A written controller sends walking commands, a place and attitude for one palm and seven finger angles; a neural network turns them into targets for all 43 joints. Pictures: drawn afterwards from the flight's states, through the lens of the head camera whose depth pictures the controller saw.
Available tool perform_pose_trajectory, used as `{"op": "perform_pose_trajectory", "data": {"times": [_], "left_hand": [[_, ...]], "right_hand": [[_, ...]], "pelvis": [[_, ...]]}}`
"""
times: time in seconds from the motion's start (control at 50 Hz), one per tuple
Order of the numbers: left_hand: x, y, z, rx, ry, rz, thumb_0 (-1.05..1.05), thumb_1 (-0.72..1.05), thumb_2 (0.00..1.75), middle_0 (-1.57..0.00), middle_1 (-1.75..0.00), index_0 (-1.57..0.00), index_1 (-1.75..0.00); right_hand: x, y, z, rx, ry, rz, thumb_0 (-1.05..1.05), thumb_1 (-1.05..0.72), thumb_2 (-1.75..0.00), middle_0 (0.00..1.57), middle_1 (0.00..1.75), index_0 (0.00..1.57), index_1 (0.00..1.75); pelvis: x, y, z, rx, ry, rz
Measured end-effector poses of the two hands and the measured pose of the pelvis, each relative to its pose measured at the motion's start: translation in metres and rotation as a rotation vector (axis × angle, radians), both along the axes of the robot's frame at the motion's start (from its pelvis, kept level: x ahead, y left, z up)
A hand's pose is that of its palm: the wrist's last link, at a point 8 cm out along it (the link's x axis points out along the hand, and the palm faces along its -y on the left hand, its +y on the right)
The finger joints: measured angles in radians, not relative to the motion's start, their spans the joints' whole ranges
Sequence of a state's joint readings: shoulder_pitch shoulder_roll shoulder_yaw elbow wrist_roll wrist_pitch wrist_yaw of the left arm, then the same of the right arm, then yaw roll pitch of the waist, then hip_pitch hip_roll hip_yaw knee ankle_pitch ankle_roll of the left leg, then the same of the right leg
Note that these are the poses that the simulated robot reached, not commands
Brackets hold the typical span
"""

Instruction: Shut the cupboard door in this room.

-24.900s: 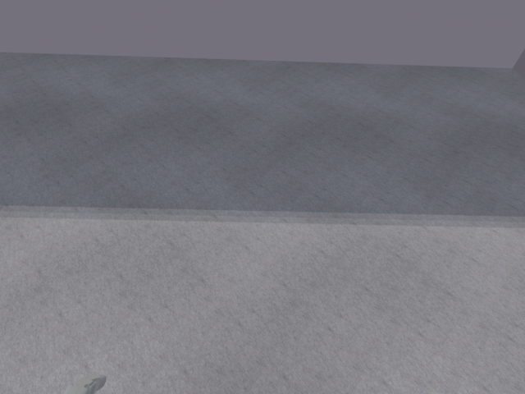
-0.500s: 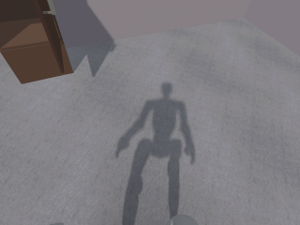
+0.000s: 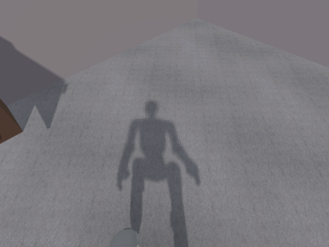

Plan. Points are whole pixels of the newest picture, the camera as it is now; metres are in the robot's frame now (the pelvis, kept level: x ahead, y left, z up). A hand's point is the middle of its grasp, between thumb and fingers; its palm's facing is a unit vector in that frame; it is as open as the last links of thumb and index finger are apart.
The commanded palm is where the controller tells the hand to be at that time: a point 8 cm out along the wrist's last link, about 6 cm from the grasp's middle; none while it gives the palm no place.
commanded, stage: walk around to get in front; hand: left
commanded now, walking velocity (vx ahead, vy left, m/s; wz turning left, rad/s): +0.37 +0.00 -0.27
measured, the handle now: out of the picture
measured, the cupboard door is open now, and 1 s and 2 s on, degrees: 84 84 84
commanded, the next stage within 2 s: none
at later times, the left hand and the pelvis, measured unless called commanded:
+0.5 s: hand (90, 203) +0.27 +0.26 -0.18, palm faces -0.10 -0.98 -0.17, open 7.4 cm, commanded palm none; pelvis +0.21 +0.08 +0.00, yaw -9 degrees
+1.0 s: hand (146, 134) +0.55 +0.11 -0.17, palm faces -0.20 -0.97 -0.16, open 7.2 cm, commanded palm none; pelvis +0.40 -0.03 -0.01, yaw -14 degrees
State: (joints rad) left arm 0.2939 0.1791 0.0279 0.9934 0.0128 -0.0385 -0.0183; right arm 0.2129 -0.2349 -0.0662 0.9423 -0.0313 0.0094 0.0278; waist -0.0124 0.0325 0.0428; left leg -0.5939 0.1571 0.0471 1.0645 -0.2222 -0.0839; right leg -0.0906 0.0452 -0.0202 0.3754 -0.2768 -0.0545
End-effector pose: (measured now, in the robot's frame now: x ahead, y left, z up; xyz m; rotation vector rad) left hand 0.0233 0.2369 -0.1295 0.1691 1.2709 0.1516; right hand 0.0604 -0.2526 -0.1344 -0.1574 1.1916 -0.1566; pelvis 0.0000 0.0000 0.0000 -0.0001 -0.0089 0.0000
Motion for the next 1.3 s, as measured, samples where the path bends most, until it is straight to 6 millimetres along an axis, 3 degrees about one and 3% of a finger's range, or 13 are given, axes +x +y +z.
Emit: {"op": "perform_pose_trajectory", "data": {"times": [0.18, 0.24, 0.3, 0.36, 0.44, 0.58, 0.74, 0.88, 0.96, 1.06, 1.14, 1.22, 1.3], "left_hand": [[-0.014, 0.019, -0.018, -0.034, 0.231, 0.079, 0.0, 0.91, 0.9, -0.2, -0.3, -0.2, -0.3], [0.0, 0.033, -0.033, -0.053, 0.295, 0.084, 0.0, 0.91, 0.9, -0.2, -0.3, -0.2, -0.3], [0.035, 0.05, -0.041, -0.063, 0.316, 0.05, 0.0, 0.91, 0.9, -0.2, -0.3, -0.2, -0.3], [0.093, 0.065, -0.037, -0.058, 0.255, -0.015, 0.01, 0.91, 0.9, -0.2, -0.3, -0.19, -0.3], [0.186, 0.076, -0.026, -0.044, 0.108, -0.085, 0.01, 0.91, 0.9, -0.2, -0.3, -0.19, -0.3], [0.32, 0.064, -0.011, -0.042, -0.071, -0.171, 0.0, 0.91, 0.9, -0.19, -0.3, -0.19, -0.29], [0.43, 0.002, -0.011, -0.073, -0.094, -0.319, 0.0, 0.91, 0.9, -0.19, -0.3, -0.19, -0.3], [0.519, -0.076, -0.024, -0.096, -0.171, -0.409, 0.0, 0.91, 0.9, -0.19, -0.3, -0.19, -0.3], [0.522, -0.088, -0.021, -0.097, -0.163, -0.347, 0.0, 0.91, 0.9, -0.2, -0.3, -0.2, -0.3], [0.531, -0.062, -0.004, -0.009, -0.164, -0.245, -0.06, 0.96, 0.9, -0.2, -0.3, -0.2, -0.3], [0.524, -0.046, -0.004, 0.022, -0.068, -0.23, -0.04, 0.95, 0.9, -0.2, -0.3, -0.2, -0.3], [0.514, -0.037, -0.015, 0.001, 0.033, -0.188, -0.02, 0.93, 0.9, -0.2, -0.3, -0.19, -0.3], [0.508, -0.032, -0.03, -0.041, 0.135, -0.13, -0.01, 0.92, 0.9, -0.2, -0.3, -0.19, -0.3]], "right_hand": [[0.134, 0.038, 0.007, -0.019, -0.098, 0.08, 0.01, -0.91, -0.9, 0.2, 0.3, 0.2, 0.3], [0.178, 0.059, 0.004, -0.034, -0.149, 0.095, 0.01, -0.91, -0.9, 0.2, 0.3, 0.2, 0.3], [0.198, 0.075, 0.004, -0.043, -0.184, 0.071, 0.01, -0.91, -0.9, 0.2, 0.3, 0.2, 0.3], [0.189, 0.085, 0.009, -0.034, -0.153, 0.0, 0.0, -0.91, -0.9, 0.2, 0.3, 0.2, 0.3], [0.159, 0.088, 0.012, -0.048, -0.062, -0.13, -0.01, -0.94, -0.9, 0.21, 0.3, 0.21, 0.3], [0.103, 0.094, 0.009, -0.034, 0.163, -0.269, -0.01, -0.94, -0.9, 0.2, 0.3, 0.2, 0.3], [0.078, 0.127, 0.005, 0.084, 0.369, -0.405, 0.0, -0.92, -0.9, 0.2, 0.3, 0.2, 0.3], [0.097, 0.125, -0.009, 0.2, 0.516, -0.488, 0.01, -0.91, -0.9, 0.21, 0.3, 0.2, 0.3], [0.156, 0.086, -0.017, 0.187, 0.453, -0.452, 0.01, -0.91, -0.9, 0.21, 0.3, 0.2, 0.3], [0.27, 0.023, -0.02, 0.105, 0.23, -0.353, 0.01, -0.91, -0.9, 0.2, 0.3, 0.2, 0.3], [0.358, -0.014, -0.011, 0.042, 0.06, -0.307, 0.01, -0.93, -0.9, 0.2, 0.3, 0.2, 0.3], [0.433, -0.033, 0.003, -0.004, -0.034, -0.24, 0.01, -0.93, -0.9, 0.2, 0.3, 0.2, 0.3], [0.502, -0.033, 0.01, -0.041, -0.062, -0.159, 0.01, -0.93, -0.9, 0.2, 0.3, 0.19, 0.3]], "pelvis": [[0.076, 0.028, -0.009, -0.034, 0.015, -0.039], [0.11, 0.046, -0.022, -0.04, 0.015, -0.062], [0.134, 0.06, -0.025, -0.032, -0.007, -0.102], [0.156, 0.069, -0.016, -0.037, -0.022, -0.132], [0.185, 0.076, -0.004, -0.034, -0.024, -0.148], [0.236, 0.074, 0.002, -0.012, -0.01, -0.186], [0.297, 0.047, -0.002, -0.002, 0.009, -0.231], [0.358, -0.003, -0.023, 0.001, 0.016, -0.263], [0.384, -0.021, -0.017, -0.003, -0.013, -0.253], [0.417, -0.032, -0.006, -0.012, -0.017, -0.24], [0.447, -0.034, -0.003, -0.022, -0.011, -0.237], [0.48, -0.033, -0.003, -0.035, -0.004, -0.226], [0.519, -0.025, -0.009, -0.051, 0.005, -0.209]]}}
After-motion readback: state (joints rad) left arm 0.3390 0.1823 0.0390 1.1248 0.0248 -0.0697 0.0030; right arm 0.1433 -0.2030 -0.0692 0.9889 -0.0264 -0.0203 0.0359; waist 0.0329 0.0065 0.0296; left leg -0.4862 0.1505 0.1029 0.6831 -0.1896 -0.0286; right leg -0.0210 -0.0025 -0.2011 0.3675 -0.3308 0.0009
